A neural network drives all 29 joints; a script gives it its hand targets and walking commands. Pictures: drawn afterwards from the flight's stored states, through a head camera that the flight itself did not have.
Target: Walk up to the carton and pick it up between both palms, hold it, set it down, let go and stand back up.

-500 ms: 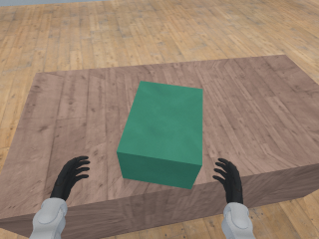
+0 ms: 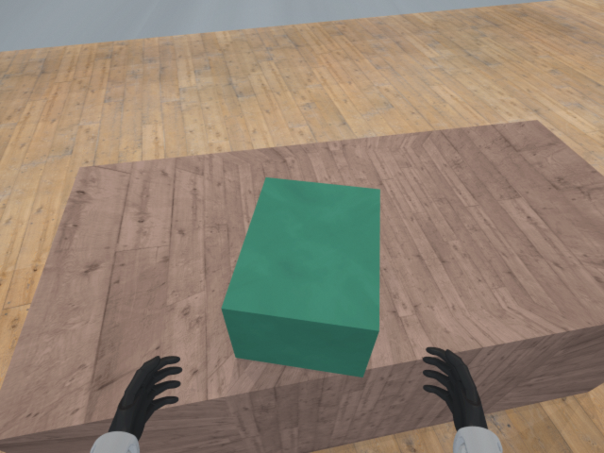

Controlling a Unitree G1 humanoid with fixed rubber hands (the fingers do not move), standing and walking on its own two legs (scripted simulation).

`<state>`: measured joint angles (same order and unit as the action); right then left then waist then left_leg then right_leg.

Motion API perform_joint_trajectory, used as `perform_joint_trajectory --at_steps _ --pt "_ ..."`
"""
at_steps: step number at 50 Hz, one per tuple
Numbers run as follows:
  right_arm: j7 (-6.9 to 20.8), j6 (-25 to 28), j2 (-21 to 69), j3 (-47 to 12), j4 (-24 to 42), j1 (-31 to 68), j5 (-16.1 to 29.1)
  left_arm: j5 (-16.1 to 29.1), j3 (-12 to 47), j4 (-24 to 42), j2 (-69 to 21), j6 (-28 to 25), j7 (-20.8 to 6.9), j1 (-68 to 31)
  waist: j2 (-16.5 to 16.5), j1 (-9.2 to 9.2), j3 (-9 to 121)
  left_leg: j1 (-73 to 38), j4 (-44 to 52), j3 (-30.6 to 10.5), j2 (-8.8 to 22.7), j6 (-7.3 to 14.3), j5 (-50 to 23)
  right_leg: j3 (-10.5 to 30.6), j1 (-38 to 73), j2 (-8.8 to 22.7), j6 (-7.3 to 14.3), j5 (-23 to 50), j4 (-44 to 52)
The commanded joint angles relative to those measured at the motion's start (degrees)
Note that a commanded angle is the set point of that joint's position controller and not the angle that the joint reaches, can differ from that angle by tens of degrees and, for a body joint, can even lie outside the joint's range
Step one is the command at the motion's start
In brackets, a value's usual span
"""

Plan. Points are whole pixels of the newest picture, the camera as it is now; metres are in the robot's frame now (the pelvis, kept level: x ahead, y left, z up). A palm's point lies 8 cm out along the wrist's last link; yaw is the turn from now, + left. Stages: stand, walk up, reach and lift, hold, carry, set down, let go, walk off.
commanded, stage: set down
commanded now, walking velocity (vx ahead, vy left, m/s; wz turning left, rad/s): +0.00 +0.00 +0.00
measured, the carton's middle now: (310, 270) +0.47 -0.01 -0.11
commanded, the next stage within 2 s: let go in 0.86 s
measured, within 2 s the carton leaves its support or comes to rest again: neither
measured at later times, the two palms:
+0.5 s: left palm (140, 440) +0.18 +0.23 -0.06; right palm (477, 435) +0.17 -0.22 -0.07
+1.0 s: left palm (153, 446) +0.17 +0.21 -0.07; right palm (497, 449) +0.16 -0.24 -0.07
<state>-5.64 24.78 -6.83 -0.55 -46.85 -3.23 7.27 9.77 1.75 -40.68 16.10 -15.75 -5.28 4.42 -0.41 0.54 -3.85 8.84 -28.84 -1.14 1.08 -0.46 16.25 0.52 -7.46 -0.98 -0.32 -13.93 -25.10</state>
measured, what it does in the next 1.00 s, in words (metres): stands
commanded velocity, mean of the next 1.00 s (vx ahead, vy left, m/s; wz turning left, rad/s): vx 0.00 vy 0.00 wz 0.00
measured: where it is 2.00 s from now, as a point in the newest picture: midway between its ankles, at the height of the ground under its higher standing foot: outside the picture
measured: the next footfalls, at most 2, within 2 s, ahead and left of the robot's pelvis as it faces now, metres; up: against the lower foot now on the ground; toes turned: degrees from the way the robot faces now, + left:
none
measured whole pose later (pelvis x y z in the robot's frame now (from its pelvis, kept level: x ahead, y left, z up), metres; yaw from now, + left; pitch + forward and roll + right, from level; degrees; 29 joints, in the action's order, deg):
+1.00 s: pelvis +0.00 -0.01 +0.01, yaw -1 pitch -5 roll +0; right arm 0.7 11.7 -9.8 2.6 -43.1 -8.7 -2.3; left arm -0.2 -0.1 -30.2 10.9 7.4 0.7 9.8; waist 0.0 0.9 -4.6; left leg 3.3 -22.0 0.8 2.0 -1.3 13.4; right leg 1.0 -3.7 -1.3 0.6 -12.2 -21.1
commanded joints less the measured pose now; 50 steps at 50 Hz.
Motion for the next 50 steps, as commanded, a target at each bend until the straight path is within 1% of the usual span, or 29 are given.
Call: perform_joint_trajectory --at_steps 1,4,6,7,8,9,11,13,16,17,18,19,22,24,27,28,29,34,38,41,44,47,50 --pt "0.0 1.2 -3.5 -0.6 7.5 4.4 0.1 -0.4 -3.2 7.6 7.9 -1.1 -0.3 -5.5 -1.6 0.51 8.8 -3.3 4.1 3.3 -1.8 -2.9 -18.5 0.2 2.9 0.0 1.7 10.8 4.9" --pt "0.0 0.0 -3.6 -0.4 6.7 4.0 -0.8 -1.3 -3.3 7.3 7.7 0.5 -0.4 -5.7 -2.0 0.44 7.3 -3.5 4.9 3.8 -1.8 -2.7 -15.9 0.2 1.9 0.2 2.0 8.2 5.6" --pt "0.1 -0.7 -3.5 -0.2 7.5 3.9 -1.4 -1.3 -3.1 8.0 7.4 1.6 -0.3 -6.0 -1.8 0.28 6.2 -3.2 5.3 4.1 -1.8 -2.4 -14.1 0.2 1.3 0.4 2.0 6.7 6.0" --pt "0.1 -1.1 -3.5 -0.1 7.8 3.8 -1.8 -1.4 -3.3 8.5 7.6 2.1 -0.2 -6.0 -1.8 0.52 5.9 -3.1 5.7 4.3 -1.8 -2.3 -13.4 0.2 1.2 0.5 2.0 6.1 6.1" --pt "0.1 -1.7 -3.7 0.2 7.2 3.8 -2.3 -1.8 -3.1 8.1 7.1 2.9 -0.1 -6.0 -2.2 0.33 5.2 -3.2 6.0 4.3 -1.7 -2.3 -12.6 0.1 0.9 0.5 2.1 5.2 6.3" --pt "0.1 -1.8 -3.5 0.4 8.8 3.9 -2.6 -1.6 -3.4 9.1 7.6 3.2 0.0 -6.3 -1.5 0.46 5.8 -2.9 6.1 4.6 -1.7 -2.2 -12.2 0.2 1.2 0.6 1.9 5.2 6.3" --pt "0.4 -2.6 -4.1 0.8 8.5 3.7 -3.3 -2.3 -3.4 8.9 7.0 4.5 0.4 -5.4 -1.9 0.68 5.4 -3.2 6.4 4.7 -1.5 -2.2 -12.7 0.0 1.4 0.4 2.0 5.4 6.2" --pt "0.9 -3.3 -5.0 1.0 7.9 2.9 -3.8 -3.2 -3.5 9.1 6.1 6.0 0.7 -4.1 -1.7 0.72 5.2 -4.8 6.4 4.7 -1.3 -2.5 -15.3 -0.4 1.6 0.0 2.0 6.9 6.4" --pt "0.8 -3.9 -5.3 0.8 7.6 0.7 -4.2 -4.6 -4.2 10.0 5.5 7.8 0.7 -2.0 -1.1 0.68 5.5 -7.1 6.1 4.9 -1.5 -2.9 -19.9 -0.6 2.8 -0.3 1.6 10.7 6.9" --pt "0.9 -4.3 -5.6 0.8 6.4 0.6 -4.4 -5.4 -4.2 9.6 4.8 8.7 0.7 -1.5 -1.5 0.63 5.1 -8.2 6.2 4.9 -1.5 -3.1 -20.9 -0.8 2.8 -0.4 1.6 11.0 7.3" --pt "1.0 -4.2 -5.5 0.8 7.7 0.1 -4.3 -5.5 -4.5 11.4 4.8 9.0 0.8 -1.2 -1.4 0.81 5.5 -8.7 6.3 5.0 -1.5 -3.1 -21.9 -0.9 3.1 -0.4 1.5 11.6 7.4" --pt "1.2 -4.3 -5.7 0.9 7.4 -0.4 -4.4 -5.9 -4.7 11.4 4.5 9.6 1.0 -0.5 -1.5 0.90 5.0 -9.0 6.3 5.1 -1.6 -3.1 -22.4 -0.9 2.8 -0.4 1.5 11.8 7.7" --pt "2.1 -5.6 -6.6 1.6 6.8 0.0 -5.3 -7.0 -4.4 12.1 3.4 11.9 1.9 -0.2 -2.0 0.87 3.9 -9.3 7.1 5.1 -1.2 -3.1 -21.8 -1.4 1.9 -0.9 1.9 9.1 8.3" --pt "2.6 -6.4 -6.9 1.8 8.3 -0.2 -6.0 -7.2 -4.3 13.6 3.0 13.1 2.5 0.4 -1.1 0.89 3.7 -9.3 7.4 5.4 -1.2 -2.9 -22.1 -1.6 1.9 -0.9 1.7 9.2 8.4" --pt "3.5 -7.9 -7.3 2.3 8.0 -0.3 -6.9 -8.0 -4.0 14.1 1.9 15.2 3.4 0.7 -1.3 0.92 3.3 -9.0 8.3 5.5 -0.9 -2.6 -20.2 -1.8 1.4 -1.0 1.9 6.9 8.9" --pt "3.6 -8.4 -7.0 2.6 9.3 -0.2 -7.2 -7.9 -3.9 15.1 2.1 15.6 3.7 0.2 -1.0 0.96 2.9 -8.3 8.5 5.7 -0.9 -2.3 -19.4 -1.7 1.4 -0.8 1.8 6.5 9.0" --pt "3.9 -9.0 -7.2 2.7 8.6 -0.3 -7.6 -8.3 -3.7 14.6 1.6 16.4 4.0 0.7 -1.1 0.97 2.4 -8.0 8.8 5.8 -0.9 -2.2 -18.5 -1.8 1.2 -0.8 1.8 6.0 9.0" --pt "5.0 -10.9 -7.2 3.3 9.2 -0.6 -8.7 -9.4 -3.6 16.1 0.9 19.2 5.3 0.5 -1.1 0.99 2.5 -7.4 9.3 6.1 -0.8 -1.8 -16.9 -1.9 0.6 -0.6 1.8 5.3 8.9" --pt "5.6 -11.6 -7.7 4.5 8.9 -0.7 -9.5 -9.8 -3.5 17.3 0.9 20.7 6.2 0.2 -1.3 0.45 3.6 -7.2 9.1 6.1 -0.7 -1.7 -16.3 -2.0 0.6 -0.4 1.6 5.7 8.5" --pt "6.1 -11.6 -8.0 4.8 9.4 -1.0 -9.5 -9.7 -3.5 18.2 0.8 21.1 6.5 0.6 -0.7 0.36 4.8 -7.9 8.6 6.1 -0.9 -1.7 -17.9 -2.1 1.0 -0.4 1.4 8.1 8.3" --pt "6.2 -11.2 -8.9 4.8 9.3 -1.4 -9.4 -10.1 -3.6 17.6 0.5 21.4 6.5 1.4 -0.1 0.43 6.0 -8.5 8.2 6.1 -1.1 -1.8 -19.5 -2.1 1.7 -0.5 1.2 10.7 8.0" --pt "6.1 -11.4 -9.0 4.8 9.6 -1.5 -9.5 -10.1 -3.7 16.9 0.5 21.7 6.1 1.3 1.0 0.30 5.5 -7.9 8.3 6.1 -1.3 -1.5 -18.9 -1.9 2.0 -0.4 0.8 11.5 8.0" --pt "6.2 -11.5 -9.1 4.8 10.1 -1.3 -9.3 -10.1 -3.6 17.2 0.2 21.8 6.2 0.8 0.8 0.56 4.9 -7.2 8.8 6.2 -1.3 -1.3 -17.3 -1.9 1.9 -0.4 0.9 9.9 8.2"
